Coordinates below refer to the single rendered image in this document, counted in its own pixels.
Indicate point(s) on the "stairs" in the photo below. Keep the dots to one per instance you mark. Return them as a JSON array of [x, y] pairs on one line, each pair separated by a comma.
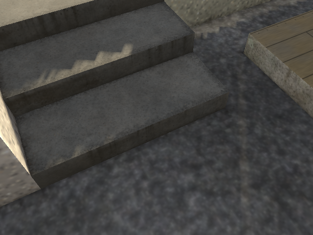
[[92, 81]]

